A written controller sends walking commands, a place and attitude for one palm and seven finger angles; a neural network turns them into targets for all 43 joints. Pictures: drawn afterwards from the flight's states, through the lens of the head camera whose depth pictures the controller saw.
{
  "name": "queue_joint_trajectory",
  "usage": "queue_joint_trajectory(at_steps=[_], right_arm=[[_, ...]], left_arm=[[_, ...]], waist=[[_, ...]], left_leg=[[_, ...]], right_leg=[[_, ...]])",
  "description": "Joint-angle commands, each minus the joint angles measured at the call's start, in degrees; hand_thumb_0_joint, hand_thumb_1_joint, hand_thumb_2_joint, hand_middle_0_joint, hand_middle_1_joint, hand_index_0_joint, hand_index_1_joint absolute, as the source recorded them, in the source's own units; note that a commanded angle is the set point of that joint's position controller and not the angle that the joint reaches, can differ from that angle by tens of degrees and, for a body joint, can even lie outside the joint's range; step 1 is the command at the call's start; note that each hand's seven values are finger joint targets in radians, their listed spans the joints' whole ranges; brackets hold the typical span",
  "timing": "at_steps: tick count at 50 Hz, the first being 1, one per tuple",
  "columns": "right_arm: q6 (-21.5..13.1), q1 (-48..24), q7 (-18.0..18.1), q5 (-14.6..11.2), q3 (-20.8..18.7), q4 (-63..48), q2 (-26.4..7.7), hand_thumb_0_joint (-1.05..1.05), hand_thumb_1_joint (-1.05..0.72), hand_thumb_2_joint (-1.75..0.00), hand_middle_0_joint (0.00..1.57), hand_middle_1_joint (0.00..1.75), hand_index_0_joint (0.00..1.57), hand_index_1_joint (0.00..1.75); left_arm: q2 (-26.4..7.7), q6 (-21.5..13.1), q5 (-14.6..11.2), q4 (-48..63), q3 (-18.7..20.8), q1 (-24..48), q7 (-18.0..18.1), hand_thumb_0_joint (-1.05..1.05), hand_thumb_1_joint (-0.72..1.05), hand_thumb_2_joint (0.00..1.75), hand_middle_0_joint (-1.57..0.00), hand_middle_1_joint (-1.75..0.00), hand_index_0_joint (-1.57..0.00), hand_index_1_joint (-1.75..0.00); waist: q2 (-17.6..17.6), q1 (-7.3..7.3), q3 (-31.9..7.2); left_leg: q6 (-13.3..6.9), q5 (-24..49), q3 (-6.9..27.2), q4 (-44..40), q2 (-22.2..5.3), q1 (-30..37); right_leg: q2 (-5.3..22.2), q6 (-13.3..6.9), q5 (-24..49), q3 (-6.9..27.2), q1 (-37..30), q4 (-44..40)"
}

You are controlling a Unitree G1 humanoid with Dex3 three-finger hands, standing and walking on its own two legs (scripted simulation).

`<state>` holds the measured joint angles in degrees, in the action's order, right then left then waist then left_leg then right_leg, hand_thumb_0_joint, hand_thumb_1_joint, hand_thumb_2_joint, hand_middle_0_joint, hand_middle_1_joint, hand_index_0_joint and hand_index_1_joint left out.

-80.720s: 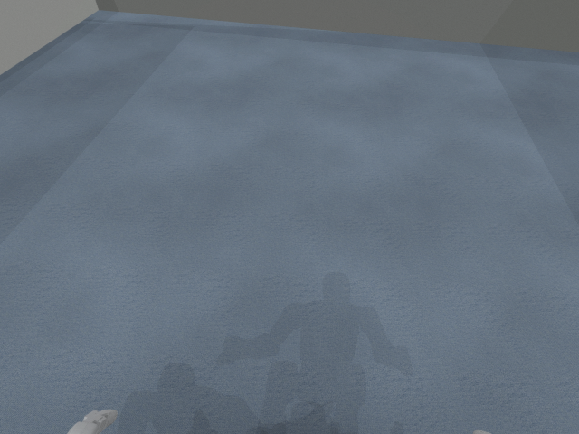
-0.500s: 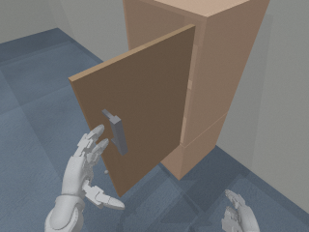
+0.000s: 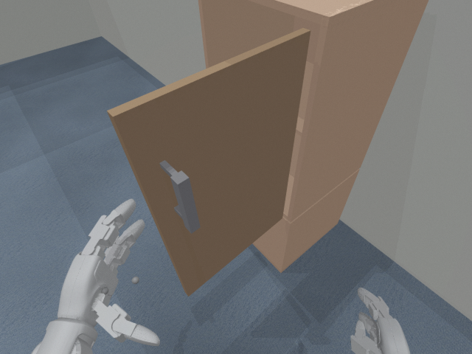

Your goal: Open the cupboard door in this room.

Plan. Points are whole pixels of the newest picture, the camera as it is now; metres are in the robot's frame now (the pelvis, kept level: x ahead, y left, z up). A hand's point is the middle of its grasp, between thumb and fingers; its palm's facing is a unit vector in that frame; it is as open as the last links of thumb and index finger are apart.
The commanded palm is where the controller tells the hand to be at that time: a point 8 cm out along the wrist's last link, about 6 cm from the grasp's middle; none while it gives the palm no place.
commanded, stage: draw the hand back to the body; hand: left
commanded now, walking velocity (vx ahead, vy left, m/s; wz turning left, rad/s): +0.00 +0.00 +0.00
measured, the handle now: (180, 197) +0.34 +0.12 +0.11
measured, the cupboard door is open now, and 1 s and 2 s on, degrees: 92 92 92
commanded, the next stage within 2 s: step back with the hand held close in 1.54 s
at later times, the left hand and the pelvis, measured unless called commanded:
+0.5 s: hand (88, 273) +0.19 +0.21 +0.14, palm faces +0.04 -0.99 -0.11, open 16.1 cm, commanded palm +0.16 +0.26 +0.15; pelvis +0.00 +0.02 +0.01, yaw +0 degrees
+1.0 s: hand (39, 237) +0.22 +0.27 +0.17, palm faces +0.36 -0.85 -0.38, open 11.0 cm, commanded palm +0.17 +0.31 +0.19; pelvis +0.02 +0.03 +0.03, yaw -2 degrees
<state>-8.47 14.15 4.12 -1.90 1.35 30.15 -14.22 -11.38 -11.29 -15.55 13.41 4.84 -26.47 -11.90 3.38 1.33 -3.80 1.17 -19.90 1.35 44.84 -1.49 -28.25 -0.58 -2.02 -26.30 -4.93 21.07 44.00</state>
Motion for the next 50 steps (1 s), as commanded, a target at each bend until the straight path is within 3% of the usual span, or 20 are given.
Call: queue_joint_trajectory(at_steps=[1, 2, 4, 7, 10, 14, 18, 23, 24, 25, 26, 27, 29, 34, 38, 45, 50], right_arm=[[-3.91, -5.73, 0.22, 0.02, -1.98, -9.88, -4.72, 0.0, -0.9, -0.9, 0.2, 0.3, 0.2, 0.3], [-3.96, -5.77, 0.18, 0.03, -1.77, -10.09, -4.52, 0.0, -0.9, -0.9, 0.2, 0.3, 0.2, 0.3], [-3.99, -6.05, 0.27, -0.11, -1.74, -9.79, -4.44, 0.0, -0.9, -0.9, 0.2, 0.3, 0.2, 0.3], [-4.3, -6.36, 0.06, -0.47, -1.29, -10.08, -4.29, 0.0, -0.9, -0.9, 0.2, 0.3, 0.2, 0.3], [-4.72, -6.68, 0.33, -0.69, -1.32, -10.12, -4.75, 0.0, -0.9, -0.9, 0.2, 0.3, 0.2, 0.3], [-5.07, -6.79, 0.87, -0.65, -0.86, -9.6, -5.09, 0.0, -0.9, -0.9, 0.2, 0.3, 0.2, 0.3], [-5.81, -6.58, 1.12, -0.67, -0.74, -9.44, -4.92, 0.0, -0.9, -0.9, 0.2, 0.3, 0.2, 0.3], [-6.24, -7.14, 1.09, -0.86, -0.48, -8.85, -4.93, 0.0, -0.9, -0.9, 0.2, 0.3, 0.2, 0.3], [-5.56, -8.59, 2.1, 0.1, -0.3, -8.53, -4.31, 0.0, -0.9, -0.9, 0.2, 0.3, 0.2, 0.3], [-5.11, -9.08, 2.55, 0.73, 0.2, -8.06, -3.53, 0.0, -0.9, -0.9, 0.2, 0.3, 0.2, 0.3], [-4.71, -8.25, 2.6, 0.81, 0.22, -7.72, -3.44, 0.0, -0.9, -0.9, 0.2, 0.3, 0.2, 0.3], [-4.06, -8.53, 2.47, 0.86, 0.22, -7.42, -3.65, 0.0, -0.9, -0.9, 0.2, 0.3, 0.2, 0.3], [-3.41, -9.17, 2.48, 1.25, 0.07, -6.62, -3.97, 0.0, -0.9, -0.9, 0.2, 0.3, 0.2, 0.3], [-2.75, -9.89, 2.61, 2.11, -0.21, -5.35, -4.38, 0.0, -0.9, -0.9, 0.2, 0.3, 0.2, 0.3], [-2.43, -10.07, 2.18, 2.24, -0.5, -4.45, -4.15, 0.0, -0.9, -0.9, 0.2, 0.3, 0.2, 0.3], [-0.73, -10.69, 1.29, 2.25, -1.15, -3.72, -4.46, 0.0, -0.9, -0.9, 0.2, 0.3, 0.2, 0.3], [0.26, -10.74, 1.12, 2.27, -1.66, -3.47, -4.43, 0.0, -0.9, -0.9, 0.2, 0.3, 0.2, 0.3]], left_arm=[[-8.12, -3.82, -0.5, 14.91, 6.81, 4.31, 1.04, 0.0, -0.5, 0.3, -0.15, -0.3, -0.15, -0.3], [-8.14, -3.52, -0.61, 15.94, 7.04, 4.08, 1.24, 0.0, -0.5, 0.3, -0.15, -0.3, -0.15, -0.3], [-9.34, -2.66, -0.78, 16.14, 8.6, 3.5, 1.6, 0.0, -0.5, 0.3, -0.15, -0.3, -0.15, -0.3], [-7.17, -1.29, -1.38, 16.96, 6.76, 1.81, 1.07, 0.0, -0.5, 0.3, -0.15, -0.3, -0.15, -0.3], [-7.46, 0.75, -2.18, 17.27, 6.82, 2.33, 0.34, 0.0, -0.5, 0.3, -0.15, -0.3, -0.15, -0.3], [-8.91, 2.96, -2.01, 18.19, 7.8, 5.18, 0.0, 0.0, -0.5, 0.3, -0.15, -0.3, -0.15, -0.3], [-10.11, 3.55, -2.53, 20.5, 10.07, 5.13, 0.11, 0.0, -0.5, 0.3, -0.15, -0.3, -0.15, -0.3], [-10.97, 4.95, -3.26, 21.2, 11.82, 4.62, -0.72, 0.0, -0.32, 0.37, -0.16, -0.3, -0.16, -0.3], [-18.6, 4.3, 5.42, 23.42, 13.4, 6.15, 7.44, 0.0, -0.29, 0.39, -0.16, -0.3, -0.16, -0.3], [-13.28, 4.52, 6.33, 22.46, 10.7, 4.56, 10.83, 0.0, -0.26, 0.4, -0.16, -0.3, -0.16, -0.3], [-11.49, 5.08, 6.81, 20.14, 9.54, 1.9, 12.39, 0.0, -0.22, 0.42, -0.16, -0.3, -0.16, -0.3], [-11.18, 5.28, 8.11, 20.7, 9.05, 1.44, 13.57, 0.0, -0.18, 0.43, -0.16, -0.3, -0.16, -0.3], [-12.48, 4.95, 9.69, 21.15, 9.43, 2.47, 15.7, 0.0, -0.12, 0.47, -0.16, -0.3, -0.16, -0.3], [-15.6, 3.67, 11.71, 22.44, 12.2, 4.51, 18.79, 0.0, 0.06, 0.54, -0.17, -0.3, -0.17, -0.3], [-15.17, 3.11, 12.35, 23.05, 12.97, 2.52, 19.64, 0.0, 0.2, 0.6, -0.18, -0.3, -0.18, -0.3], [-15.24, 3.38, 12.2, 20.39, 15.0, 1.88, 19.63, 0.0, 0.44, 0.7, -0.18, -0.3, -0.18, -0.3], [-17.35, 3.08, 12.15, 21.04, 18.24, 3.69, 19.68, 0.0, 0.62, 0.78, -0.19, -0.3, -0.19, -0.3]], waist=[[-2.8, 0.71, -8.03], [-1.49, 1.15, -8.48], [-2.08, 1.29, -8.32], [-0.13, 1.19, -6.1], [-2.92, 0.73, -4.43], [-1.69, 0.51, -3.26], [-1.24, 1.21, -5.17], [-0.02, 1.68, -5.48], [-1.34, 2.85, -2.12], [-0.98, 1.6, 1.87], [-3.37, 1.24, 2.36], [-0.74, 1.37, 3.04], [-0.39, 1.32, 2.84], [-0.38, 1.7, 0.22], [1.67, 2.1, -1.51], [-1.74, 2.24, 1.44], [-0.14, 2.63, -0.41]], left_leg=[[-2.62, 9.97, -0.08, -4.51, 2.33, 8.18], [-2.6, 10.46, -0.11, -5.12, 2.34, 8.66], [-2.62, 10.98, -0.07, -5.31, 2.11, 8.75], [-2.47, 10.66, 0.0, -6.47, 1.96, 9.32], [-2.66, 8.91, 0.35, -6.96, 1.69, 9.01], [-2.64, 7.56, 0.83, -8.09, 1.63, 10.02], [-2.47, 8.83, 1.26, -9.19, 1.58, 12.08], [-2.31, 10.23, 1.27, -10.31, 1.56, 13.36], [-2.45, 7.98, 0.03, -11.75, 1.55, 13.59], [-2.36, 7.0, -0.34, -12.68, 1.66, 14.44], [-2.36, 6.09, 0.07, -13.26, 1.44, 14.66], [-2.41, 6.35, -0.17, -13.89, 1.16, 15.56], [-2.54, 6.84, -0.5, -15.57, 1.01, 17.47], [-2.65, 9.21, -0.6, -19.39, 0.77, 21.47], [-2.46, 14.67, -0.66, -21.38, 0.39, 24.67], [-2.25, 18.73, -1.11, -23.38, -0.09, 24.96], [-2.22, 21.64, -1.47, -23.42, -0.09, 26.54]], right_leg=[[0.43, 2.21, 20.02, 4.4, 1.37, -8.76], [0.19, 1.9, 20.1, 3.65, 0.98, -8.34], [-0.07, 1.82, 20.34, 3.43, 0.31, -8.61], [-0.54, 1.58, 19.56, 2.22, 1.22, -8.79], [-0.72, 1.92, 17.26, 2.17, 1.89, -10.13], [-0.93, 1.63, 14.18, 1.86, 2.2, -11.16], [-1.04, 1.39, 15.26, 1.14, 0.87, -11.16], [-1.2, 1.29, 16.81, 0.6, -0.75, -11.83], [0.09, 0.85, 13.58, 4.49, -0.86, -18.16], [0.56, 0.92, 11.74, 4.37, 0.0, -20.27], [0.74, 1.11, 10.51, 3.82, -0.01, -20.34], [0.66, 1.03, 10.51, 3.82, -0.54, -20.8], [0.68, 1.03, 10.63, 3.74, -2.46, -22.51], [0.85, 0.97, 12.58, 3.28, -7.65, -24.28], [0.65, 0.77, 17.78, 2.86, -10.89, -23.87], [0.37, 1.07, 21.6, 2.59, -13.34, -25.23], [0.4, 0.98, 24.11, 2.93, -14.92, -25.42]])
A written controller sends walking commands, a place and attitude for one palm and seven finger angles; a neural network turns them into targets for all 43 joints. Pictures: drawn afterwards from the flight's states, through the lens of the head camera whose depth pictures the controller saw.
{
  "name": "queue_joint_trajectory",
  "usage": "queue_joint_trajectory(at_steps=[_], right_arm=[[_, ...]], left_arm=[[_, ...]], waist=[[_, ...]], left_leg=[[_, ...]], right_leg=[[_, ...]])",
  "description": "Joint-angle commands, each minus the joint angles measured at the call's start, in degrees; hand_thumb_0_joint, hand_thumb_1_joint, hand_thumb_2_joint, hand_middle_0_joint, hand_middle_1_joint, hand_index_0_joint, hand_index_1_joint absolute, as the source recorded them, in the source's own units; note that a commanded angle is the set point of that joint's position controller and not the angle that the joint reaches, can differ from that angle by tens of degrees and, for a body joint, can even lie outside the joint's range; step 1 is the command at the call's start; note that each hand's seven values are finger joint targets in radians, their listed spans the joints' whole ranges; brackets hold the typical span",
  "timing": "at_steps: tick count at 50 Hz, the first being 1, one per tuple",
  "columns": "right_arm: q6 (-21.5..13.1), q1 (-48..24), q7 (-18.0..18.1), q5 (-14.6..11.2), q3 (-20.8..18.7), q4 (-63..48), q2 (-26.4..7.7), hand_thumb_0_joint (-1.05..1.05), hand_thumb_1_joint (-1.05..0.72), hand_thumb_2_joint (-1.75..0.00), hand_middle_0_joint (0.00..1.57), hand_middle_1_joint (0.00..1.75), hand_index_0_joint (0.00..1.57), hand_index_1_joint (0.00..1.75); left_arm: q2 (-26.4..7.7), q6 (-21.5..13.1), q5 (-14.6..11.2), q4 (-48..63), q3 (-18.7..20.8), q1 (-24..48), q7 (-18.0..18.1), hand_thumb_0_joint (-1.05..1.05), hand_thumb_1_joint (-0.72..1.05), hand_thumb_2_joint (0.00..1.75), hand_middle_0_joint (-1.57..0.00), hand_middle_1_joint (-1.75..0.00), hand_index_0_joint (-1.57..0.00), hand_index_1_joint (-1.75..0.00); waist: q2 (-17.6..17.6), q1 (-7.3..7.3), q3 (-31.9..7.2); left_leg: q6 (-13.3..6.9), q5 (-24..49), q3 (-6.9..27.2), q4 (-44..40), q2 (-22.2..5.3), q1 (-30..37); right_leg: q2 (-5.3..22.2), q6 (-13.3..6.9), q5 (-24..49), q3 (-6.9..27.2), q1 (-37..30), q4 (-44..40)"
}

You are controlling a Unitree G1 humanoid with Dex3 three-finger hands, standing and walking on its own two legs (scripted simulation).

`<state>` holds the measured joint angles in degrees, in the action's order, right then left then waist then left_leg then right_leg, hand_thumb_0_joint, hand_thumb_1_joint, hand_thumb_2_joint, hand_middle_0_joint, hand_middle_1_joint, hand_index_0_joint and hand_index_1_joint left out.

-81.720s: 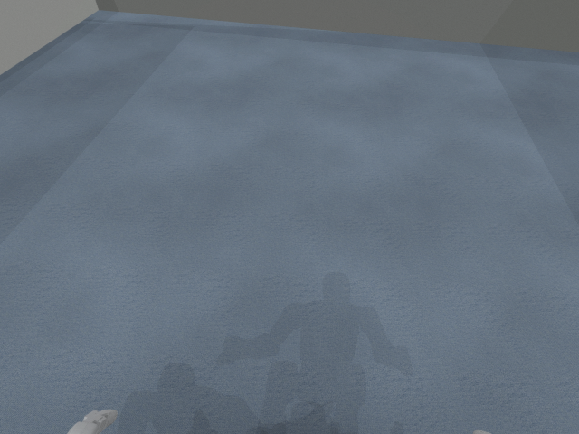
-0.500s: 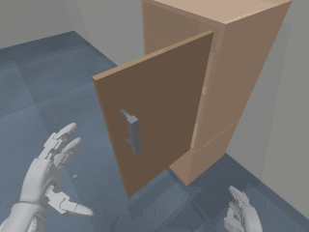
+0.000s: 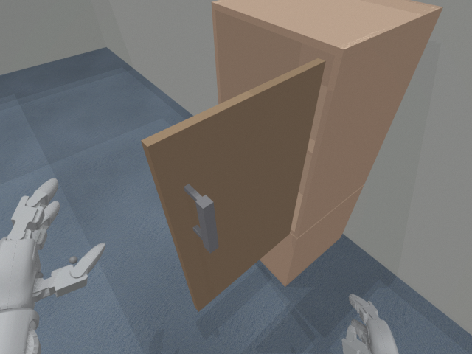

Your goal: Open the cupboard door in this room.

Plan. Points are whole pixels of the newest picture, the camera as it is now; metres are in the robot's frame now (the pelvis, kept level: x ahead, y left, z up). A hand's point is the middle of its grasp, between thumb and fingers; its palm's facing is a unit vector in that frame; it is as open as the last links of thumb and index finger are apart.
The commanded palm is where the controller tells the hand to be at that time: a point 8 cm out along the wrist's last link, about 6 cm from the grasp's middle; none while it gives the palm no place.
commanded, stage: draw the hand back to the body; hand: left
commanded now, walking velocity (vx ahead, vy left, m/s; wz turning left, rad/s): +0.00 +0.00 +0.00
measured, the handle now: (201, 219) +0.32 +0.11 +0.07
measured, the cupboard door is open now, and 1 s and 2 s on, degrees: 92 92 92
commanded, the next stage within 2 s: step back with the hand held close in 0.54 s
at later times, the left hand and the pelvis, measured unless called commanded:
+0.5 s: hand (71, 252) +0.20 +0.25 +0.14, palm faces +0.43 -0.82 -0.38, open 7.5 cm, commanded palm +0.15 +0.29 +0.16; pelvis +0.00 -0.01 +0.00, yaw +0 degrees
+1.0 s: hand (57, 271) +0.17 +0.26 +0.14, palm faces +0.30 -0.81 -0.51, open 7.4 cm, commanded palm +0.11 +0.30 +0.17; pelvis -0.04 +0.01 +0.00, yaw -2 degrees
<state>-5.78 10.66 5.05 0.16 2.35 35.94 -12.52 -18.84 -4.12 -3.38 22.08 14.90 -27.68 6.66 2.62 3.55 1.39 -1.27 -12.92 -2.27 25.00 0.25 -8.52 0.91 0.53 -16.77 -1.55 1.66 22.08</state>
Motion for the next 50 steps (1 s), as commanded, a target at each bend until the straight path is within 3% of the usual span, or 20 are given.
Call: queue_joint_trajectory(at_steps=[1, 5, 8, 11, 13, 18, 22, 26, 30, 32, 33, 34, 35, 36, 38, 40, 43, 47, 50], right_arm=[[-2.26, -7.23, 0.13, 0.17, -2.66, -9.11, -6.09, 0.0, -0.9, -0.9, 0.2, 0.3, 0.2, 0.3], [-1.98, -7.33, -0.06, 0.16, -2.81, -8.94, -6.0, 0.0, -0.9, -0.9, 0.2, 0.3, 0.2, 0.3], [-1.6, -7.4, -0.06, 0.14, -3.04, -8.78, -6.13, 0.0, -0.9, -0.9, 0.2, 0.3, 0.2, 0.3], [-0.84, -7.49, -0.15, 0.05, -3.23, -8.87, -6.18, 0.0, -0.9, -0.9, 0.2, 0.3, 0.2, 0.3], [-0.7, -7.51, -0.31, 0.1, -3.47, -8.9, -6.4, 0.0, -0.9, -0.9, 0.2, 0.3, 0.2, 0.3], [-0.88, -7.74, -0.12, 0.29, -3.48, -9.02, -6.3, 0.0, -0.9, -0.9, 0.2, 0.3, 0.2, 0.3], [-1.13, -8.03, 0.0, 0.19, -3.29, -8.77, -5.89, 0.0, -0.9, -0.9, 0.2, 0.3, 0.2, 0.3], [-1.07, -8.15, 0.06, 0.09, -3.43, -8.55, -5.84, 0.0, -0.9, -0.9, 0.2, 0.3, 0.2, 0.3], [-0.96, -8.34, -0.01, -0.01, -3.54, -8.47, -5.95, 0.0, -0.9, -0.9, 0.2, 0.3, 0.2, 0.3], [-1.03, -8.28, 0.11, 0.1, -3.65, -8.31, -6.0, 0.0, -0.9, -0.9, 0.2, 0.3, 0.2, 0.3], [-1.45, -8.76, 0.08, 0.04, -3.65, -9.08, -6.02, 0.0, -0.9, -0.9, 0.2, 0.3, 0.2, 0.3], [-0.2, -7.63, -0.03, -0.79, -2.29, -11.28, -5.73, 0.0, -0.9, -0.9, 0.2, 0.3, 0.2, 0.3], [0.49, -8.46, 0.18, -0.19, -3.23, -9.52, -5.88, 0.0, -0.9, -0.9, 0.2, 0.3, 0.2, 0.3], [1.13, -8.43, 0.06, -0.11, -3.53, -9.97, -6.14, 0.0, -0.9, -0.9, 0.2, 0.3, 0.2, 0.3], [2.31, -7.59, -0.11, -0.32, -4.02, -10.95, -6.63, 0.0, -0.9, -0.9, 0.2, 0.3, 0.2, 0.3], [3.03, -7.14, 0.06, -0.38, -4.36, -11.48, -6.83, 0.0, -0.9, -0.9, 0.2, 0.3, 0.2, 0.3], [3.98, -6.68, 0.26, -0.75, -4.97, -12.49, -6.99, 0.0, -0.9, -0.9, 0.2, 0.3, 0.2, 0.3], [4.64, -6.84, 0.62, -1.06, -5.12, -13.82, -6.81, 0.0, -0.9, -0.9, 0.2, 0.3, 0.2, 0.3], [4.38, -6.77, 0.73, -1.03, -5.12, -14.4, -6.77, 0.0, -0.9, -0.9, 0.2, 0.3, 0.2, 0.3]], left_arm=[[-10.14, -4.07, -0.02, 12.28, 8.65, 5.01, 1.12, 0.0, 0.65, 0.8, -0.19, -0.3, -0.19, -0.3], [-11.1, -4.11, -0.22, 12.71, 10.19, 6.37, 1.22, 0.0, 0.8, 0.86, -0.2, -0.3, -0.2, -0.3], [-12.01, -3.98, -0.6, 11.64, 11.83, 7.11, 1.22, 0.0, 0.9, 0.9, -0.2, -0.3, -0.2, -0.3], [-9.34, -3.2, -0.84, 8.87, 9.62, 5.55, 0.55, 0.0, 0.9, 0.9, -0.2, -0.3, -0.2, -0.3], [-9.46, -3.4, -0.6, 10.42, 9.23, 6.68, 0.39, 0.0, 0.9, 0.9, -0.2, -0.3, -0.2, -0.3], [-11.49, -3.78, -0.57, 12.02, 10.61, 7.74, 0.79, 0.0, 0.9, 0.9, -0.2, -0.3, -0.2, -0.3], [-11.9, -4.03, -0.57, 12.88, 11.03, 7.32, 0.95, 0.0, 0.9, 0.9, -0.2, -0.3, -0.2, -0.3], [-11.32, -4.07, -0.86, 11.14, 10.92, 6.51, 0.8, 0.0, 0.9, 0.9, -0.2, -0.3, -0.2, -0.3], [-10.15, -4.05, -0.83, 10.07, 9.76, 6.96, 0.5, 0.0, 0.9, 0.9, -0.2, -0.3, -0.2, -0.3], [-10.66, -4.3, -0.87, 9.54, 10.27, 7.03, 0.54, 0.0, 0.9, 0.9, -0.2, -0.3, -0.2, -0.3], [-12.64, -5.06, -0.96, 15.71, 11.38, 9.76, 0.65, 0.0, 0.9, 0.9, -0.2, -0.3, -0.2, -0.3], [-22.13, -7.6, -0.16, 17.67, 20.33, 17.58, 1.42, 0.0, 0.9, 0.9, -0.2, -0.3, -0.2, -0.3], [-16.0, -7.72, -0.61, 12.99, 15.79, 8.29, 0.52, 0.0, 0.9, 0.9, -0.2, -0.3, -0.2, -0.3], [-13.88, -6.78, -0.48, 11.07, 13.77, 3.04, 0.02, 0.0, 0.9, 0.9, -0.2, -0.3, -0.2, -0.3], [-12.02, -6.23, -0.34, 11.42, 12.13, 0.35, -0.31, 0.0, 0.9, 0.9, -0.2, -0.3, -0.2, -0.3], [-12.19, -6.42, -0.35, 12.71, 12.5, -1.45, -0.14, 0.0, 0.9, 0.9, -0.2, -0.3, -0.2, -0.3], [-14.16, -6.46, -0.35, 14.98, 14.31, -2.64, 0.33, 0.0, 0.9, 0.9, -0.2, -0.3, -0.2, -0.3], [-16.1, -6.58, -0.5, 16.94, 16.25, -3.13, 0.98, 0.0, 0.9, 0.9, -0.2, -0.3, -0.2, -0.3], [-16.35, -7.13, -0.42, 18.9, 16.69, -3.98, 1.51, 0.0, 0.9, 0.9, -0.2, -0.3, -0.2, -0.3]], waist=[[1.28, 0.45, -5.36], [2.74, 0.48, -5.69], [0.18, 0.54, -5.81], [-0.65, 0.25, -4.2], [1.04, 0.21, -5.55], [-0.09, 0.51, -6.59], [2.09, 0.56, -6.17], [0.29, 0.42, -4.46], [1.25, 0.19, -3.28], [-0.56, 0.33, -3.74], [1.15, 0.71, -6.29], [2.83, -1.65, 1.11], [-2.26, -1.69, -0.85], [-4.75, -1.77, -1.63], [-3.35, -2.17, -4.13], [-0.18, -2.28, -7.52], [-1.05, -2.42, -10.73], [-2.96, -2.33, -10.98], [0.65, -2.13, -10.97]], left_leg=[[0.29, 15.22, 2.09, -3.54, -1.89, 6.98], [0.42, 16.95, 1.84, -3.36, -1.81, 7.52], [0.24, 17.28, 1.75, -3.33, -1.84, 7.79], [-0.06, 17.04, 1.01, -3.37, -1.77, 7.47], [-0.08, 17.97, 0.94, -3.24, -1.77, 8.27], [-0.24, 16.76, 1.02, -3.23, -1.34, 8.27], [-0.14, 16.62, 0.81, -2.94, -1.14, 8.37], [-0.21, 15.07, 0.5, -3.2, -1.28, 7.78], [-0.18, 13.96, 0.48, -3.57, -1.4, 7.68], [-0.35, 13.49, 0.53, -3.77, -1.38, 7.95], [-0.4, 13.75, 0.83, -3.41, -1.23, 8.75], [-0.88, 9.44, 2.03, -1.65, -1.94, 3.78], [-1.04, 10.26, 2.45, 0.36, -2.27, 3.11], [-1.09, 11.33, 2.13, 1.06, -2.25, 3.63], [-0.87, 13.87, 1.38, 1.73, -2.72, 3.53], [-0.69, 18.53, 1.22, 1.53, -3.59, 4.35], [-0.68, 22.75, 1.19, 1.75, -4.66, 5.31], [-0.58, 22.55, 1.92, 1.46, -5.3, 2.73], [-0.82, 20.24, 3.03, -0.04, -6.04, 0.34]], right_leg=[[-1.16, -1.57, 14.93, -0.4, 4.6, -3.58], [-1.07, -1.58, 16.69, -0.33, 3.87, -3.89], [-1.21, -1.43, 17.51, -0.43, 3.88, -4.07], [-1.09, -1.09, 18.42, -0.34, 4.35, -4.55], [-1.06, -1.13, 18.95, -0.13, 4.01, -4.41], [-1.04, -1.08, 18.74, -0.07, 3.47, -4.73], [-0.93, -1.22, 19.21, 0.24, 3.62, -5.11], [-0.96, -1.02, 18.31, 0.21, 4.3, -5.74], [-1.0, -0.98, 16.69, 0.39, 5.06, -6.3], [-1.06, -0.85, 16.27, 0.27, 4.99, -6.4], [-0.92, -0.92, 16.65, 0.72, 4.1, -6.27], [1.86, -0.97, 18.64, 3.98, 9.99, -8.71], [3.1, -0.78, 21.57, 4.24, 10.69, -8.08], [3.51, -0.44, 23.91, 4.42, 11.2, -7.54], [4.0, 0.04, 25.99, 3.84, 10.6, -5.64], [3.86, 0.06, 27.49, 3.22, 9.45, -3.52], [3.19, 0.38, 28.68, 2.84, 9.37, -1.45], [2.6, 0.35, 26.5, 2.76, 9.32, 0.46], [1.86, 0.26, 21.64, 2.64, 8.97, 2.27]])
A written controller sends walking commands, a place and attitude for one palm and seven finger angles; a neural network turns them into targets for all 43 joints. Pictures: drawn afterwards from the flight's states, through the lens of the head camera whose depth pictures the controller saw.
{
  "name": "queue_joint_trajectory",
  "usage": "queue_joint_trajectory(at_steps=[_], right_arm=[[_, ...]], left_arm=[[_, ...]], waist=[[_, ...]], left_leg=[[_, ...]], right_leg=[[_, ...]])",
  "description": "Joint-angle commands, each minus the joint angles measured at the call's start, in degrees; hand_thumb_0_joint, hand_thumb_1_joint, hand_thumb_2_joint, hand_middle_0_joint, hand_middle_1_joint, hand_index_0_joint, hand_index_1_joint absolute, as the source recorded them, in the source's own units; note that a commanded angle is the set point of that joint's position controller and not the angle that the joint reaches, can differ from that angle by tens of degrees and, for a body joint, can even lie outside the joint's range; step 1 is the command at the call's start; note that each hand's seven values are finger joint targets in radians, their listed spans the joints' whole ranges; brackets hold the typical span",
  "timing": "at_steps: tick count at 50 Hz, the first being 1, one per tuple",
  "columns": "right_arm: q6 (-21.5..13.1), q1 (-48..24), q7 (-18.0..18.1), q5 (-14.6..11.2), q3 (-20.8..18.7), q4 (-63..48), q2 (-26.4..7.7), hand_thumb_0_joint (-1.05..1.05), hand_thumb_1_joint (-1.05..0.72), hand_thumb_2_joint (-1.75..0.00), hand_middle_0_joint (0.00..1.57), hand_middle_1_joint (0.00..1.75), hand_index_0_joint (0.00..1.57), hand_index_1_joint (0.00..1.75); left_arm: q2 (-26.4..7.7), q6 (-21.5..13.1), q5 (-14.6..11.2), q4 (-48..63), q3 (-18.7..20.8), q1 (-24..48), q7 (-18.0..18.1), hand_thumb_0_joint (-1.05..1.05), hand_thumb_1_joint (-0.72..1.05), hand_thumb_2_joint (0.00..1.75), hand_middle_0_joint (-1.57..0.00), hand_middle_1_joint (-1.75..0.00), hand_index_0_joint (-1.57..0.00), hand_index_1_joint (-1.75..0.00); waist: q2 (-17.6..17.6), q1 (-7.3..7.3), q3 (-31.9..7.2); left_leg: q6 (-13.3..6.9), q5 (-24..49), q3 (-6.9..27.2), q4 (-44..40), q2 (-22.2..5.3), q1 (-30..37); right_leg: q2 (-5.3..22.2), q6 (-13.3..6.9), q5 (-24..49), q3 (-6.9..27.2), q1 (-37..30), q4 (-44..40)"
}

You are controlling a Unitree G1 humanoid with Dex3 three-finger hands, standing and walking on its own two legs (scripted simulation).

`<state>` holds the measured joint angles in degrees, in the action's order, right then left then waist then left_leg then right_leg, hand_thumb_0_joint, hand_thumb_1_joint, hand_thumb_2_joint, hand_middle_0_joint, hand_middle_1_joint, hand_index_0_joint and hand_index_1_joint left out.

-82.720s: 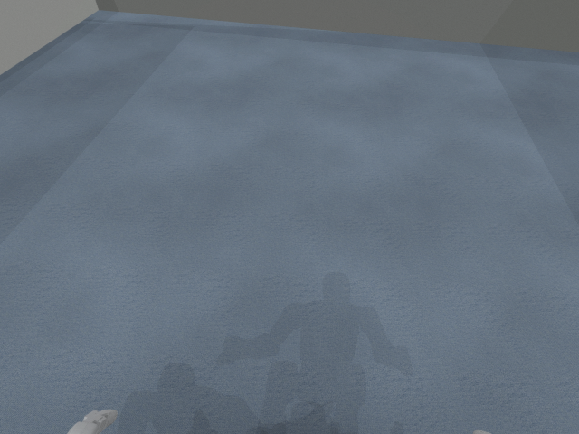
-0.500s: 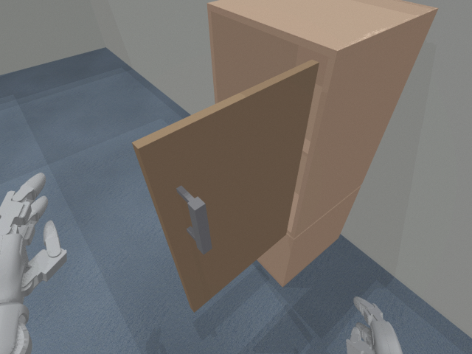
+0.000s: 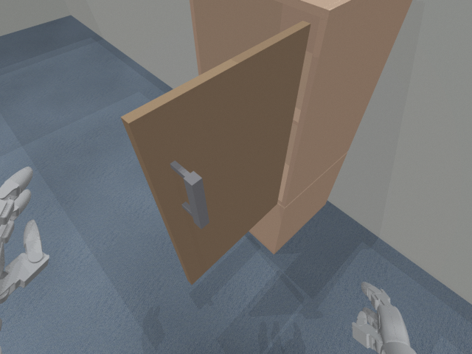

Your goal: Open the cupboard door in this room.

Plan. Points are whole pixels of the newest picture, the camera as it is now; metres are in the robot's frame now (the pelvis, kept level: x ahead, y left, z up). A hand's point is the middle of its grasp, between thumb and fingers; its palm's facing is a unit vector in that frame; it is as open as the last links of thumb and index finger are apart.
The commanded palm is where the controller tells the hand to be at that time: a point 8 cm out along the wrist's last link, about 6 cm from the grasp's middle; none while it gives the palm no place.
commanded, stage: step back with the hand held close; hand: left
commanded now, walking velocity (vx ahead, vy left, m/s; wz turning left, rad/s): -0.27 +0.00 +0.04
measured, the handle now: (190, 195) +0.35 +0.11 +0.08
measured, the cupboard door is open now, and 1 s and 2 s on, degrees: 92 92 92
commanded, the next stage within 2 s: stop stepping back and stand still in 0.66 s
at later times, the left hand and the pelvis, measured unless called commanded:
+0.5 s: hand out of the picture +0.09 +0.29 +0.15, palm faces +0.48 -0.77 -0.42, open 7.4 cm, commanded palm +0.03 +0.33 +0.17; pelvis -0.09 +0.02 -0.02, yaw +4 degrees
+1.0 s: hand out of the picture -0.01 +0.24 +0.16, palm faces +0.34 -0.78 -0.52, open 7.4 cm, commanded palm -0.05 +0.29 +0.17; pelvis -0.20 -0.01 -0.01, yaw -2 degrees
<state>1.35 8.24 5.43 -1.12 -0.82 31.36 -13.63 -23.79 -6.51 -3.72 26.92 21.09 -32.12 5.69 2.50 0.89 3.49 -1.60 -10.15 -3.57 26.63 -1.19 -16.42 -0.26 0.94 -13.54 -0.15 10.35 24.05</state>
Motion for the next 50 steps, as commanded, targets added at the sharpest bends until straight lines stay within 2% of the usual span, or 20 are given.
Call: queue_joint_trajectory(at_steps=[1, 10, 14, 16, 18, 20, 22, 24, 25, 26, 28, 30, 32, 40, 42, 43, 45, 46, 48, 50], right_arm=[[-2.97, -4.06, 0.28, 0.15, -2.05, -10.03, -5.92, 0.0, -0.9, -0.9, 0.2, 0.3, 0.2, 0.3], [-6.15, -3.3, -0.2, 0.37, -2.34, -10.32, -7.11, 0.0, -0.9, -0.9, 0.2, 0.3, 0.2, 0.3], [-7.32, -2.71, -0.4, 0.46, -2.86, -9.88, -7.13, 0.0, -0.9, -0.9, 0.2, 0.3, 0.2, 0.3], [-7.87, -1.79, -0.64, 0.37, -2.9, -9.48, -6.15, 0.0, -0.9, -0.9, 0.2, 0.3, 0.2, 0.3], [-7.79, -0.37, -0.72, 0.57, -3.13, -7.21, -5.56, 0.0, -0.9, -0.9, 0.2, 0.3, 0.2, 0.3], [-7.27, -0.44, -0.99, 1.24, -2.56, -5.07, -4.57, 0.0, -0.9, -0.9, 0.2, 0.3, 0.2, 0.3], [-7.51, -0.9, -0.66, 1.39, -1.83, -5.22, -4.26, 0.0, -0.9, -0.9, 0.2, 0.3, 0.2, 0.3], [-7.87, -2.47, 0.48, 0.9, -1.55, -5.11, -5.45, 0.0, -0.9, -0.9, 0.2, 0.3, 0.2, 0.3], [-8.53, -3.11, 0.92, 1.09, -1.79, -6.03, -7.45, 0.0, -0.9, -0.9, 0.2, 0.3, 0.2, 0.3], [-9.55, -1.71, 0.77, 1.87, -1.67, -5.73, -5.82, 0.0, -0.9, -0.9, 0.2, 0.3, 0.2, 0.3], [-11.27, -0.21, -0.57, 2.47, -2.5, -3.96, -4.74, 0.0, -0.9, -0.9, 0.2, 0.3, 0.2, 0.3], [-11.62, -0.19, -1.56, 2.42, -3.36, -3.89, -5.1, 0.0, -0.9, -0.9, 0.2, 0.3, 0.2, 0.3], [-11.79, -0.93, -2.42, 1.69, -3.51, -3.81, -5.19, 0.0, -0.9, -0.9, 0.2, 0.3, 0.2, 0.3], [-11.27, -1.06, -2.34, 1.94, -1.95, -3.88, -4.44, 0.0, -0.9, -0.9, 0.2, 0.3, 0.2, 0.3], [-10.36, -1.81, -2.26, 1.6, -1.62, -4.71, -4.08, 0.0, -0.9, -0.9, 0.2, 0.3, 0.2, 0.3], [-9.49, -1.33, -2.3, 1.46, -1.57, -4.61, -3.6, 0.0, -0.9, -0.9, 0.2, 0.3, 0.2, 0.3], [-7.83, -2.76, -2.07, 1.65, -0.81, -4.37, -3.41, 0.0, -0.9, -0.9, 0.2, 0.3, 0.2, 0.3], [-8.34, -2.54, -2.02, 1.88, -0.24, -4.42, -3.81, 0.0, -0.9, -0.9, 0.2, 0.3, 0.2, 0.3], [-9.07, -0.44, -1.78, -0.08, -0.89, -4.22, -3.85, 0.0, -0.9, -0.9, 0.2, 0.3, 0.2, 0.3], [-9.14, -2.56, -0.79, 0.23, -0.56, -4.35, -4.11, 0.0, -0.9, -0.9, 0.2, 0.3, 0.2, 0.3]], left_arm=[[-11.14, -4.94, -0.1, 14.37, 10.37, 0.32, 2.59, 0.0, 0.9, 0.9, -0.2, -0.3, -0.2, -0.3], [-9.12, -7.55, 1.47, 15.18, 11.22, 0.46, 3.48, 0.0, 0.9, 0.9, -0.2, -0.3, -0.2, -0.3], [-9.8, -8.18, 1.89, 14.22, 12.46, 1.12, 3.54, 0.0, 0.9, 0.9, -0.2, -0.3, -0.2, -0.3], [-9.48, -8.62, 1.61, 15.36, 11.29, 0.7, 3.53, 0.0, 0.9, 0.9, -0.2, -0.3, -0.2, -0.3], [-9.7, -8.84, 1.32, 16.04, 10.08, 1.34, 4.05, 0.0, 0.9, 0.9, -0.2, -0.3, -0.2, -0.3], [-8.73, -8.28, 1.7, 15.81, 8.35, 3.58, 4.72, 0.0, 0.9, 0.9, -0.2, -0.3, -0.2, -0.3], [-9.65, -7.52, 1.87, 15.19, 9.39, 6.1, 4.91, 0.0, 0.9, 0.9, -0.2, -0.3, -0.2, -0.3], [-10.74, -7.75, 1.47, 16.69, 9.01, 10.08, 4.9, 0.0, 0.9, 0.9, -0.2, -0.3, -0.2, -0.3], [-10.89, -8.6, 1.64, 18.04, 10.02, 9.79, 5.16, 0.0, 0.9, 0.9, -0.2, -0.3, -0.2, -0.3], [-11.0, -9.29, 1.93, 18.17, 11.25, 9.71, 5.66, 0.0, 0.9, 0.9, -0.2, -0.3, -0.2, -0.3], [-10.69, -10.28, 1.89, 16.12, 12.29, 7.43, 5.46, 0.0, 0.9, 0.9, -0.2, -0.3, -0.2, -0.3], [-9.99, -10.27, 1.27, 19.04, 11.61, 5.29, 5.0, 0.0, 0.9, 0.9, -0.2, -0.3, -0.2, -0.3], [-8.23, -9.19, 0.84, 20.58, 9.6, 2.88, 4.92, 0.0, 0.9, 0.9, -0.2, -0.3, -0.2, -0.3], [-9.64, -7.06, -0.78, 17.78, 10.13, -1.05, 5.05, 0.0, 0.9, 0.9, -0.2, -0.3, -0.2, -0.3], [-11.4, -7.06, -1.14, 17.38, 11.45, -2.85, 4.56, 0.0, 0.9, 0.9, -0.2, -0.3, -0.2, -0.3], [-12.62, -7.23, -0.98, 17.38, 12.02, -3.62, 4.2, 0.0, 0.9, 0.9, -0.2, -0.3, -0.2, -0.3], [-15.6, -7.97, -1.7, 18.19, 14.19, -3.42, 4.27, 0.0, 0.9, 0.9, -0.2, -0.3, -0.2, -0.3], [-17.05, -8.3, -1.43, 18.03, 15.96, -1.39, 4.74, 0.0, 0.9, 0.9, -0.2, -0.3, -0.2, -0.3], [-11.96, -7.25, -0.56, 12.53, 12.27, -1.26, 3.88, 0.0, 0.9, 0.9, -0.2, -0.3, -0.2, -0.3], [-11.42, -6.6, -0.09, 10.55, 11.59, 0.87, 4.15, 0.0, 0.9, 0.9, -0.2, -0.3, -0.2, -0.3]], waist=[[0.87, 0.44, -12.52], [8.26, 0.07, -7.02], [6.29, 0.19, -6.91], [0.29, -0.46, -7.15], [-9.67, -1.13, -6.77], [-13.23, -1.23, -6.74], [-13.59, -1.61, -6.47], [-2.21, -2.11, -2.67], [12.21, -0.99, -2.1], [17.76, -0.65, -5.39], [12.16, -1.25, -9.58], [6.18, -0.97, -11.84], [6.78, -0.78, -12.81], [14.12, -1.05, -13.27], [11.32, -0.48, -13.56], [4.61, -0.9, -13.13], [-10.64, 0.11, -10.58], [-8.19, -0.15, -10.63], [-15.58, -1.12, -12.52], [-11.72, -1.06, -9.77]], left_leg=[[-0.54, 15.46, 4.63, -2.09, -4.86, 7.14], [-3.21, -24.26, 12.15, -14.53, -9.38, -17.53], [-3.12, -27.34, 11.47, -12.61, -8.83, -21.03], [-0.87, -23.36, 7.63, -4.21, -4.3, -12.8], [2.15, -14.53, 3.66, 17.34, 1.3, 3.0], [2.1, -13.96, 4.48, 29.63, 1.37, 4.91], [1.5, -12.58, 4.51, 18.73, -0.01, 2.87], [1.34, -7.39, 5.39, -2.23, -1.03, 2.2], [-2.41, -5.07, 17.53, -10.49, -10.65, -4.73], [-6.42, 0.16, 26.03, -14.06, -18.3, -7.35], [-8.18, -7.02, 26.03, -15.52, -20.06, -8.71], [-8.2, 4.86, 20.92, -10.2, -18.01, -1.46], [-6.97, 7.78, 16.0, -9.4, -15.36, 2.45], [-1.16, -14.83, 10.9, -19.94, -9.67, 2.87], [2.66, -13.63, 4.81, -14.82, -4.84, 1.46], [3.71, -9.85, 0.56, -4.95, -1.15, 3.5], [3.01, -9.02, 3.06, 21.04, 1.41, -1.03], [2.69, -10.94, 4.06, 26.07, 0.56, -8.24], [2.3, -8.26, 4.0, 24.21, 0.41, -14.9], [1.29, -4.99, 1.14, 14.26, 0.33, -9.94]], right_leg=[[2.72, -0.12, 16.0, 1.25, 0.74, 0.5], [-1.09, -0.22, -1.15, -0.41, -8.03, 10.24], [-1.19, -1.09, -4.62, 0.22, -8.48, 10.06], [2.14, -3.1, -11.91, 5.28, 1.96, 1.13], [11.7, -7.93, -22.95, 16.16, 22.97, -11.01], [17.15, -10.11, -16.16, 17.37, 26.94, -11.97], [13.57, -7.2, -3.39, 10.75, 20.2, -6.53], [6.46, -2.33, -1.59, 4.57, 17.47, 3.72], [0.77, 0.12, -5.44, 1.59, 14.77, 14.67], [-2.2, 0.24, -15.07, 1.08, 12.51, 28.24], [-2.71, -0.42, -17.15, 5.38, 10.92, 42.72], [-2.26, -0.16, -14.56, 5.43, 14.12, 41.48], [-2.63, 0.47, -13.49, 2.61, 14.69, 38.3], [-5.55, -1.51, -17.1, -5.79, 1.2, 9.32], [-4.65, -3.19, -10.75, -6.87, -5.41, -6.77], [0.81, -5.03, -6.31, -2.24, -2.1, -11.93], [17.68, -8.97, 4.14, 14.2, 8.88, -14.78], [20.06, -9.68, 18.93, 13.34, 5.49, -11.0], [14.18, -5.13, 40.46, 6.48, -7.87, -1.35], [13.46, -6.2, 40.73, 5.18, -6.97, 0.82]])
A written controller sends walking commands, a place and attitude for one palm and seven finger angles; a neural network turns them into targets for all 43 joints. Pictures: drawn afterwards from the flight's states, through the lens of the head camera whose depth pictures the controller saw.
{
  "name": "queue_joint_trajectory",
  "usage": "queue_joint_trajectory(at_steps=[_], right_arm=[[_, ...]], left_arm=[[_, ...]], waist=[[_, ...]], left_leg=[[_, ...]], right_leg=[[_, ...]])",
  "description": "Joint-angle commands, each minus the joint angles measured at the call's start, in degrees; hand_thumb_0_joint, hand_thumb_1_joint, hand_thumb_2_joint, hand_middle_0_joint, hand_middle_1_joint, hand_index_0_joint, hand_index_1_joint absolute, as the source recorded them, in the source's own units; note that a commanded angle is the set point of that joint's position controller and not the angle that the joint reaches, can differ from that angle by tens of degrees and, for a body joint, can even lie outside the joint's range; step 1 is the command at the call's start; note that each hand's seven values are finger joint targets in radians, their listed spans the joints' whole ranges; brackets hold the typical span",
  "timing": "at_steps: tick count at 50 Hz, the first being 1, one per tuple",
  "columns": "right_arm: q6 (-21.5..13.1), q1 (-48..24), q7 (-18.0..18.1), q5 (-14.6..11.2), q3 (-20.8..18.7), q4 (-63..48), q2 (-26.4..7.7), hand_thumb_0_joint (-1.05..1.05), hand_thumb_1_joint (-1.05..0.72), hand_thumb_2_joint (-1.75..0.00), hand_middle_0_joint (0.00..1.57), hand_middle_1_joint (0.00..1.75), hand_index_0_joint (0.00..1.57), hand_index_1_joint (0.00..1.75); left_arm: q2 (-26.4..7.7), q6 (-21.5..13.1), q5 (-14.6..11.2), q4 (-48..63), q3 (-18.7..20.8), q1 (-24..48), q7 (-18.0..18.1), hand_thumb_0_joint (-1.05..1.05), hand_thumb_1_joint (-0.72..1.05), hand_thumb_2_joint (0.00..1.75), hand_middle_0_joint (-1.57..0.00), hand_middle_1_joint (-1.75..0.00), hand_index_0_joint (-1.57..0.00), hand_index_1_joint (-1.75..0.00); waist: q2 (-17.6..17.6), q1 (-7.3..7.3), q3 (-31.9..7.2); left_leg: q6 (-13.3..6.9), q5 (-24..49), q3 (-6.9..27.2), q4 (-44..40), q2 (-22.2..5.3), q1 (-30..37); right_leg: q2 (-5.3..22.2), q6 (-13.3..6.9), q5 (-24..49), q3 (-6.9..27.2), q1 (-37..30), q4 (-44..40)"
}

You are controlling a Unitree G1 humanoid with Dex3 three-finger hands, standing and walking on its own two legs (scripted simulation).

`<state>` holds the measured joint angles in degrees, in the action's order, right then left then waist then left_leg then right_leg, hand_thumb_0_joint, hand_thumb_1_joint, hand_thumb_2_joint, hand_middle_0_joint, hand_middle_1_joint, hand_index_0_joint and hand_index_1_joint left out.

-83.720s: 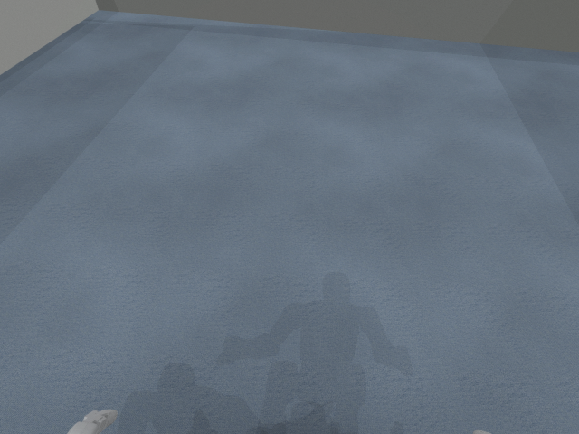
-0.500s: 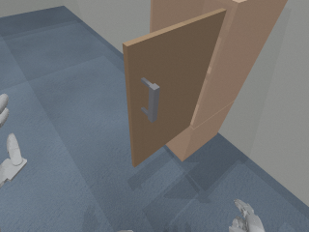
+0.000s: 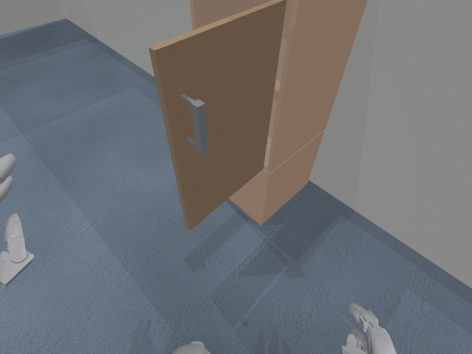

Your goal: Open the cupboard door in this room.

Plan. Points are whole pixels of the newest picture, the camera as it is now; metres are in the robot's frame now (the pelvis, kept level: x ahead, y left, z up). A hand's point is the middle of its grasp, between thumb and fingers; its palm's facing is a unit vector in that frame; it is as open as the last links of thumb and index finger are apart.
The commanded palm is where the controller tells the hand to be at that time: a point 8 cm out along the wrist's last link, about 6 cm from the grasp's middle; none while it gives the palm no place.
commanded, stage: stop stepping back and stand still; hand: left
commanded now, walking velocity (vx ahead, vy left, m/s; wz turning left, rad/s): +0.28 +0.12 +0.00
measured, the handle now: (194, 125) +0.54 +0.14 +0.08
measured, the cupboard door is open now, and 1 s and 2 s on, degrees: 92 92 92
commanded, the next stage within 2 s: let the arm hang, fingers relaxed in 0.72 s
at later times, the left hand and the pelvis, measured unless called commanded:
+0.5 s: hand out of the picture +0.14 +0.27 +0.17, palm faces +0.47 -0.75 -0.46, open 7.4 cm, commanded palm +0.09 +0.31 +0.18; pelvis -0.04 +0.00 +0.00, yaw +2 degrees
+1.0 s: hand out of the picture +0.10 +0.26 -0.07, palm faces +0.11 -0.90 -0.41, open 7.4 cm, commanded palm none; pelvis -0.06 +0.01 -0.01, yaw +3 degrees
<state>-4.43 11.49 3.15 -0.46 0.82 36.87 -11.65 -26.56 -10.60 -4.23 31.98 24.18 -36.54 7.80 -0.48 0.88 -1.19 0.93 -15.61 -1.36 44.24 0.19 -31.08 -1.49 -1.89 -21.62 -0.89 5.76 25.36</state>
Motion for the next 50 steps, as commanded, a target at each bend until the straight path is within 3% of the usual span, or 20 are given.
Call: queue_joint_trajectory(at_steps=[1, 3, 7, 9, 12, 14, 15, 16, 17, 20, 23, 27, 29, 34, 37, 40, 41, 45, 48, 50], right_arm=[[-3.51, -5.37, 1.81, -0.27, -2.06, -9.13, -6.14, 0.0, -0.9, -0.9, 0.2, 0.3, 0.2, 0.3], [-4.17, -3.66, 2.18, 0.01, -2.53, -7.87, -7.18, 0.0, -0.9, -0.9, 0.2, 0.3, 0.2, 0.3], [-4.77, -2.33, 2.11, -0.36, -3.45, -8.71, -9.32, 0.0, -0.9, -0.9, 0.2, 0.3, 0.2, 0.3], [-5.11, -3.44, 2.11, 0.57, -2.83, -8.32, -8.51, 0.0, -0.9, -0.9, 0.2, 0.3, 0.2, 0.3], [-4.91, -4.94, 1.62, 0.7, -2.93, -9.84, -7.74, 0.0, -0.9, -0.9, 0.2, 0.3, 0.2, 0.3], [-4.17, -4.43, 1.3, 0.94, -3.71, -10.64, -7.28, 0.0, -0.9, -0.9, 0.2, 0.3, 0.2, 0.3], [-3.38, -4.37, 1.09, 0.91, -3.9, -10.19, -6.62, 0.0, -0.9, -0.9, 0.2, 0.3, 0.2, 0.3], [-2.99, -4.44, 1.04, 0.71, -4.21, -9.49, -6.98, 0.0, -0.9, -0.9, 0.2, 0.3, 0.2, 0.3], [-3.27, -3.6, 1.08, 0.81, -4.15, -8.87, -7.55, 0.0, -0.9, -0.9, 0.2, 0.3, 0.2, 0.3], [-4.23, -2.23, 1.47, 0.69, -2.79, -8.27, -6.14, 0.0, -0.9, -0.9, 0.2, 0.3, 0.2, 0.3], [-5.08, -2.22, 2.39, 0.67, -2.71, -7.63, -6.03, 0.0, -0.9, -0.9, 0.2, 0.3, 0.2, 0.3], [-5.72, -1.92, 2.15, 0.34, -3.83, -9.15, -8.69, 0.0, -0.9, -0.9, 0.2, 0.3, 0.2, 0.3], [-6.48, -2.25, 1.96, 1.37, -2.98, -7.71, -7.27, 0.0, -0.9, -0.9, 0.2, 0.3, 0.2, 0.3], [-7.12, -3.19, 0.81, 0.48, -2.62, -8.79, -7.33, 0.0, -0.9, -0.9, 0.2, 0.3, 0.2, 0.3], [-5.39, -3.03, 0.04, 0.2, -3.07, -9.46, -6.01, 0.0, -0.9, -0.9, 0.2, 0.3, 0.2, 0.3], [-3.81, -3.31, 0.3, 0.06, -2.7, -9.52, -5.39, 0.0, -0.9, -0.9, 0.2, 0.3, 0.2, 0.3], [-6.07, -6.25, -4.56, 0.41, -5.47, 3.85, -15.29, 0.0, -0.9, -0.9, 0.2, 0.3, 0.2, 0.3], [0.0, -2.19, -3.4, 1.13, -3.98, 3.31, -12.41, 0.0, -0.9, -0.9, 0.2, 0.3, 0.2, 0.3], [1.47, -3.75, -2.94, 1.79, -3.31, 4.32, -12.26, 0.0, -0.9, -0.9, 0.2, 0.3, 0.2, 0.3], [2.82, -2.31, -2.84, 2.13, -2.85, 6.51, -10.51, 0.0, -0.9, -0.9, 0.2, 0.3, 0.2, 0.3]], left_arm=[[-7.56, -2.67, 0.68, 3.72, 7.53, 6.13, 1.97, 0.0, 0.9, 0.9, -0.2, -0.3, -0.2, -0.3], [-7.13, -2.86, 0.98, 3.26, 5.81, 9.95, 2.08, 0.0, 0.9, 0.9, -0.2, -0.3, -0.2, -0.3], [-7.15, -3.37, 1.87, 1.7, 4.66, 13.04, 2.26, 0.0, 0.9, 0.9, -0.2, -0.3, -0.2, -0.3], [-9.5, -4.1, 1.77, 6.32, 6.33, 13.13, 1.83, 0.0, 0.9, 0.9, -0.2, -0.3, -0.2, -0.3], [-7.89, -4.1, 1.98, 7.67, 6.83, 8.93, 1.89, 0.0, 0.9, 0.9, -0.2, -0.3, -0.2, -0.3], [-9.22, -4.21, 1.71, 8.86, 8.67, 5.07, 1.85, 0.0, 0.9, 0.9, -0.2, -0.3, -0.2, -0.3], [-8.46, -4.27, 1.57, 7.83, 7.84, 3.82, 1.72, 0.0, 0.9, 0.9, -0.2, -0.3, -0.2, -0.3], [-8.7, -4.23, 1.42, 7.94, 8.18, 4.45, 1.96, 0.0, 0.9, 0.9, -0.2, -0.3, -0.2, -0.3], [-7.77, -4.73, 1.33, 7.69, 7.58, 5.99, 2.03, 0.0, 0.9, 0.9, -0.2, -0.3, -0.2, -0.3], [-7.37, -5.48, 2.07, 3.16, 7.22, 9.09, 2.18, 0.0, 0.9, 0.9, -0.2, -0.3, -0.2, -0.3], [-6.09, -5.15, 2.47, 0.11, 5.36, 11.55, 2.7, 0.0, 0.9, 0.9, -0.2, -0.3, -0.2, -0.3], [-6.51, -5.23, 2.12, 6.68, 4.26, 14.08, 2.5, 0.0, 0.9, 0.9, -0.2, -0.3, -0.2, -0.3], [-7.94, -5.02, 2.4, 6.0, 5.6, 12.32, 1.93, 0.0, 0.9, 0.9, -0.2, -0.3, -0.2, -0.3], [-8.12, -4.91, 2.68, 10.17, 7.35, 7.1, 2.11, 0.0, 0.9, 0.9, -0.2, -0.3, -0.2, -0.3], [-7.21, -4.88, 1.31, 7.59, 8.38, 1.29, 2.06, 0.0, 0.9, 0.9, -0.2, -0.3, -0.2, -0.3], [-6.6, -4.3, 0.83, 4.2, 8.46, 1.35, 2.04, 0.0, 0.9, 0.9, -0.2, -0.3, -0.2, -0.3], [1.28, 5.06, 7.2, -36.89, -16.85, 9.96, -5.99, 0.0, 0.9, 0.9, -0.2, -0.3, -0.2, -0.3], [6.05, 10.16, 6.02, -43.29, -18.29, 13.14, -7.66, 0.0, 0.9, 0.9, -0.2, -0.3, -0.2, -0.3], [3.69, 9.61, 6.43, -52.92, -18.41, 18.2, -7.62, 0.0, 0.9, 0.9, -0.2, -0.3, -0.2, -0.3], [4.44, 10.05, 6.01, -60.02, -19.49, 21.24, -7.16, 0.0, 0.9, 0.9, -0.2, -0.3, -0.2, -0.3]], waist=[[-4.91, -1.16, -4.12], [-0.55, -2.14, -4.44], [4.27, -0.99, -2.61], [10.15, -0.92, -1.85], [9.52, -0.63, 2.6], [2.82, -0.82, 0.79], [-5.18, -0.86, 1.61], [-8.74, -0.27, 3.51], [-5.3, -1.09, 3.94], [-2.64, -1.6, 1.42], [-2.91, -1.21, 0.19], [9.0, -1.06, -3.95], [10.76, -1.01, -1.83], [9.15, -0.4, -4.76], [-2.5, -1.32, -6.11], [-2.51, -1.68, -5.43], [1.79, -3.8, -3.05], [-1.12, -1.07, -2.7], [-15.35, -0.76, -2.3], [-13.58, -1.82, -1.32]], left_leg=[[-1.86, 3.12, -2.4, -7.97, -0.14, 9.6], [-3.4, 11.46, -2.02, -17.41, 0.27, 21.28], [-8.99, 23.42, 13.17, -18.37, -10.86, 25.37], [-7.91, 12.97, 15.83, -24.8, -11.44, 18.06], [-4.59, -17.23, 10.99, -30.6, -7.55, 3.75], [-1.94, -12.09, 4.59, -17.65, -2.23, 5.47], [-0.79, -6.58, 1.53, -3.74, -0.04, 5.45], [-0.48, -4.97, 1.24, 7.84, 0.24, 2.26], [-0.38, -4.81, 2.36, 12.5, -0.67, -0.86], [-1.26, -3.23, 0.96, -0.44, -3.53, 2.17], [-2.54, 2.99, -3.5, -15.68, -0.85, 17.36], [-9.24, 16.97, 16.21, -21.96, -14.38, 29.75], [-9.63, 17.99, 17.05, -25.69, -14.84, 24.91], [-4.41, 19.2, 4.32, -19.71, -8.41, 18.68], [-1.29, 13.17, 0.86, -11.25, -3.33, 16.56], [-0.71, 8.19, 0.39, -13.12, -2.28, 15.58], [-1.98, 17.12, 3.45, -3.96, -5.37, 12.95], [-6.38, 15.38, 10.54, -14.6, -9.72, 9.16], [-4.97, 15.4, 7.94, -11.96, -5.98, 11.15], [-3.53, 14.36, 5.06, -10.96, -3.68, 15.44]], right_leg=[[13.93, -2.83, 45.91, 5.31, 0.04, -0.29], [11.08, 0.49, 39.25, 3.64, 5.48, 3.33], [2.3, 4.52, 11.31, 1.33, 14.1, 7.45], [1.86, 2.75, 0.67, 0.34, 9.27, 7.52], [1.61, 0.27, -3.1, -0.08, 1.02, -0.53], [6.41, -3.05, -12.09, 8.22, 4.41, -8.36], [13.9, -6.93, -20.03, 19.28, 9.11, -14.93], [19.38, -9.99, -17.65, 25.73, 11.53, -18.04], [19.67, -10.2, -8.21, 23.45, 10.0, -16.41], [16.08, -7.49, 12.4, 12.93, 3.14, -8.33], [11.34, -4.04, 10.62, 7.39, 7.54, -4.46], [1.85, 2.94, 3.7, -0.24, 15.69, 11.44], [2.08, 2.78, -2.78, -0.61, 14.95, 13.23], [2.8, 2.11, 14.25, -0.24, 1.89, -0.55], [9.59, -1.44, 30.24, 10.08, 1.21, -3.94], [11.16, -1.92, 33.86, 9.93, 1.12, -3.89], [13.81, -2.35, 38.89, 4.23, 9.21, 5.71], [4.98, 0.3, 9.34, -0.35, 10.02, 8.87], [7.75, -1.23, 16.12, 3.23, 8.09, 2.58], [10.09, -2.85, 16.69, 4.67, 10.83, 0.63]])
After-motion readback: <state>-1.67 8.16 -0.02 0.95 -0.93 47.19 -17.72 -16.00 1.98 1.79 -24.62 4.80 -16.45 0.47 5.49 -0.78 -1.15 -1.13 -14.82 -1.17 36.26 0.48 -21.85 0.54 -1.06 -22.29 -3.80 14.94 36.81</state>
